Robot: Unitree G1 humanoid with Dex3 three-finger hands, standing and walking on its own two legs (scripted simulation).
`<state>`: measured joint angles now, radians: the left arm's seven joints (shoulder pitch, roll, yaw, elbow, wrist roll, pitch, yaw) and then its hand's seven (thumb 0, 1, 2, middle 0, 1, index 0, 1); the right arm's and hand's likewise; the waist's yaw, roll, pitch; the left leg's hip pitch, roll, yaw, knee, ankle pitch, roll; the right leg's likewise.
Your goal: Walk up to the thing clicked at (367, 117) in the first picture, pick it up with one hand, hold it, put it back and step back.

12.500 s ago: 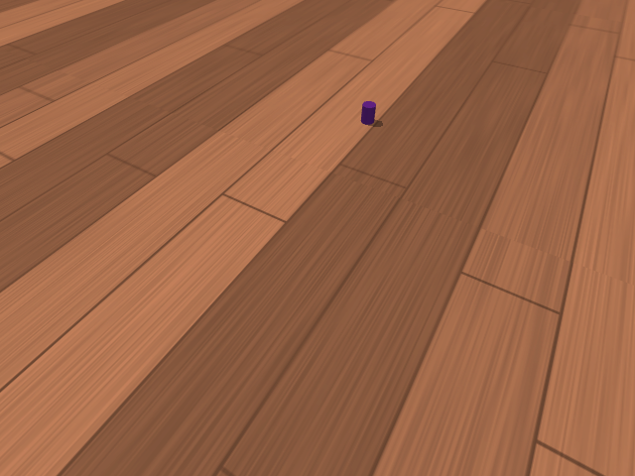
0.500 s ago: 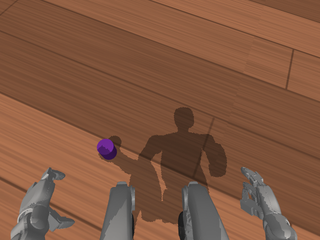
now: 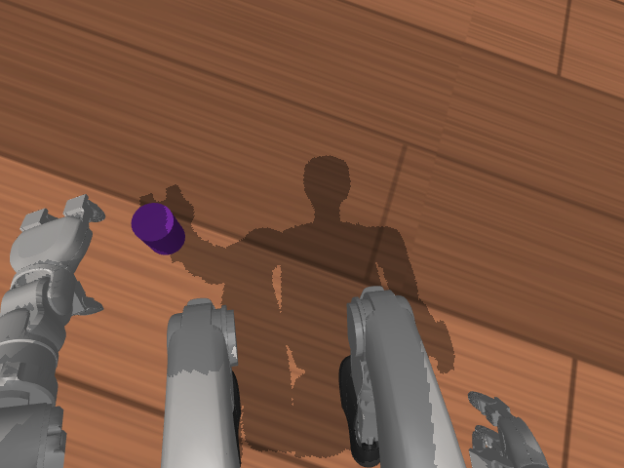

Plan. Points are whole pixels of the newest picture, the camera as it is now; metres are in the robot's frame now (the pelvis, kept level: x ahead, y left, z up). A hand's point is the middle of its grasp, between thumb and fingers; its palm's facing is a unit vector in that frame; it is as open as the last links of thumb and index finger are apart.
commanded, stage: rise first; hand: left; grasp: from above
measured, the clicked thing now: (160, 230) +0.50 +0.27 -0.36
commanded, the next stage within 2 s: approach in 1.00 s
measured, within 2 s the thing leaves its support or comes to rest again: neither
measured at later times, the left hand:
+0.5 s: hand (101, 245) +0.43 +0.31 -0.20, palm faces -0.45 -0.06 -0.89, open 14.1 cm
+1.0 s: hand (116, 236) +0.45 +0.30 -0.23, palm faces -0.45 -0.05 -0.89, open 14.1 cm
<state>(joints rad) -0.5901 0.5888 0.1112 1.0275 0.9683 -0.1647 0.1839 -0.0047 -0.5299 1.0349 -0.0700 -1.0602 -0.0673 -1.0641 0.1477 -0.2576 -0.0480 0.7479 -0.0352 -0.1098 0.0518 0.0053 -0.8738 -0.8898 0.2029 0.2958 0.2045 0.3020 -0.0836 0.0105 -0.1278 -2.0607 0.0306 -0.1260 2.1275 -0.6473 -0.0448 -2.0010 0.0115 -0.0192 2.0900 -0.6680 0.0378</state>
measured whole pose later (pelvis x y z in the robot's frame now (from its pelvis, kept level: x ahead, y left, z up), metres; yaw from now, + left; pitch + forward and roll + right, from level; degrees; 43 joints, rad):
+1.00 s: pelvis +0.00 +0.01 -0.07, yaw -3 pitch +34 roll -8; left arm -0.89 0.73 0.11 1.38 1.26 -0.22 0.37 0.00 -0.52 0.99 -0.08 -1.04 -0.09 -1.03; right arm 0.15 -0.26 0.02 0.76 -0.12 -0.04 0.13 0.00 -0.91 -0.90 0.20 0.30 0.20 0.30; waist -0.20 -0.02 -0.06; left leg -2.28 0.01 -0.16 2.35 -0.67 -0.03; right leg -2.19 0.03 -0.03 2.29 -0.69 0.06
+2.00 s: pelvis +0.01 +0.01 -0.08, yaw -3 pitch +34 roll -9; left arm -0.90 0.75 0.07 1.26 1.24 -0.23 0.34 0.00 -0.50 0.95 -0.09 -1.08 -0.11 -1.05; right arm 0.16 -0.27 0.04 0.73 -0.13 -0.01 0.13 0.00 -0.91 -0.89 0.20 0.30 0.20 0.30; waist -0.21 -0.03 -0.04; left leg -2.31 0.00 -0.18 2.39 -0.68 -0.04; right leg -2.21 0.02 -0.04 2.31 -0.70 0.06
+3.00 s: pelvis +0.01 +0.01 -0.10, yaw -7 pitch +31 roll -11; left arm -1.03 0.90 0.16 1.62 1.29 -0.22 0.49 0.00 -0.45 1.05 -0.11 -1.07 -0.11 -1.06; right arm 0.13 -0.30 0.18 0.70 -0.22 -0.13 0.20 0.00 -0.90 -0.89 0.20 0.30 0.20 0.30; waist -0.34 -0.08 0.08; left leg -2.36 0.01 -0.25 2.50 -0.70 -0.04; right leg -2.25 0.05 -0.09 2.38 -0.69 0.07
